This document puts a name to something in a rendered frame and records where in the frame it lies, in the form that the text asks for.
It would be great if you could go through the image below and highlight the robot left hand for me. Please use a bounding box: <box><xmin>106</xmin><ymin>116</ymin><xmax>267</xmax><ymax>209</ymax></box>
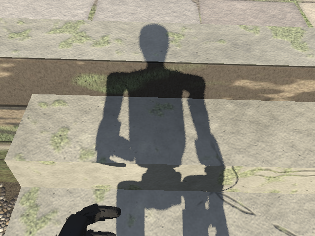
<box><xmin>55</xmin><ymin>204</ymin><xmax>121</xmax><ymax>236</ymax></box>

